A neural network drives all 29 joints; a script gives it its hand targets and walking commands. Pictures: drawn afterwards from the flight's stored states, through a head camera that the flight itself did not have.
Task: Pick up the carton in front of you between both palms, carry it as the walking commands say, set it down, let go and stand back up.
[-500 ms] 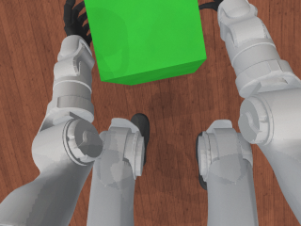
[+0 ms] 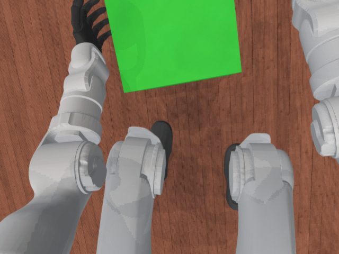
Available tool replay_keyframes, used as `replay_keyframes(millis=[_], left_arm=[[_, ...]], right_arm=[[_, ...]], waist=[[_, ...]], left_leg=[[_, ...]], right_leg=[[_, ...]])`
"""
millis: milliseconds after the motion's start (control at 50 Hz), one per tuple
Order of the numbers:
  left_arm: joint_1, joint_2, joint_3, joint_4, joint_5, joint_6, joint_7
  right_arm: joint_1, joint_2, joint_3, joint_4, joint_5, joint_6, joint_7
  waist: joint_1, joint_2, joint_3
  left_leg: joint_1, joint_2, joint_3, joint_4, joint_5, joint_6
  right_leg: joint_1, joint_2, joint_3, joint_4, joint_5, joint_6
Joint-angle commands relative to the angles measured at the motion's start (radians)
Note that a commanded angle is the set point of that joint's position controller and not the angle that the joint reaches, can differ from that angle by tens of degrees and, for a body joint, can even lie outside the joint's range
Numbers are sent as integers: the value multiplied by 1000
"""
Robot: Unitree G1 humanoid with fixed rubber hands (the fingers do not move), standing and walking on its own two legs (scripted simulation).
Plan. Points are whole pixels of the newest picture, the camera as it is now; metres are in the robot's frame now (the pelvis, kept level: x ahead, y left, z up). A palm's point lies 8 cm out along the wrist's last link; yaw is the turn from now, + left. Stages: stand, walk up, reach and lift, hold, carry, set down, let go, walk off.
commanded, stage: set down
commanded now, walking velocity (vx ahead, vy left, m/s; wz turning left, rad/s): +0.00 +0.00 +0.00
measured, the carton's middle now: (179, 37) +0.51 +0.04 -0.26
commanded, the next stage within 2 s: let go in 0.94 s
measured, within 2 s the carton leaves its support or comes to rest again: neither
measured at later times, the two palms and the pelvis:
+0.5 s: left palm (26, 27) +0.48 +0.20 +0.00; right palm out of the picture +0.58 -0.17 +0.00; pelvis +0.01 +0.00 +0.11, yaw -1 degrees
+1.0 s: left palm out of the picture +0.47 +0.21 +0.14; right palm out of the picture +0.58 -0.18 +0.15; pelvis +0.04 +0.00 +0.24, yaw -3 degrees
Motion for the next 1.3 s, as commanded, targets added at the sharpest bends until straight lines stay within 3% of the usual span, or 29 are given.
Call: replay_keyframes(millis=[0,60,160,340,600,940,1040,1140,1200,1280], left_arm=[[-74,44,-2,-207,-10,0,27],[-39,61,-7,-346,0,35,54],[-21,24,0,-435,47,92,72],[56,-61,18,-459,115,126,62],[175,-70,21,-603,129,163,47],[284,-135,63,-604,219,165,0],[421,-134,50,-621,264,143,-39],[630,-83,-8,-658,300,109,-115],[725,-26,-50,-677,304,98,-165],[856,15,-121,-667,274,82,-214]], right_arm=[[-257,-73,-44,-140,-29,-4,-12],[-240,-106,-98,-222,-56,24,-27],[-204,-96,-149,-224,-63,61,-6],[-128,-68,-202,-156,-102,61,53],[-68,-66,-250,-306,-154,95,77],[68,-5,-340,-258,-235,85,121],[225,49,-389,-303,-282,71,96],[491,167,-423,-450,-304,51,23],[618,210,-416,-565,-293,37,-24],[766,238,-380,-661,-260,13,-53]], waist=[[22,-248,-1285],[16,-251,-1406],[30,-205,-1283],[38,-176,-1217],[34,-243,-1386],[34,-205,-1230],[14,-188,-1312],[-6,-171,-1346],[-6,-147,-1249],[-8,-124,-1063]], left_leg=[[737,7,109,-79,384,14],[817,-11,125,-127,364,18],[804,-20,129,-226,274,14],[841,-25,115,-376,273,1],[992,-39,131,-595,391,-3],[1195,-27,112,-930,429,-8],[1314,-27,110,-995,520,0],[1429,-27,105,-1062,572,23],[1518,-23,94,-1120,534,41],[1658,-7,66,-1204,474,59]], right_leg=[[594,-79,-33,-281,347,-8],[678,-63,-67,-319,324,-11],[621,-48,-77,-407,218,-22],[598,-29,-78,-550,225,-26],[909,-13,-90,-761,404,-1],[1104,-10,-68,-1090,477,10],[1246,-3,-63,-1168,611,15],[1418,-4,-49,-1251,751,25],[1460,-7,-44,-1326,687,30],[1456,-15,-54,-1427,523,26]])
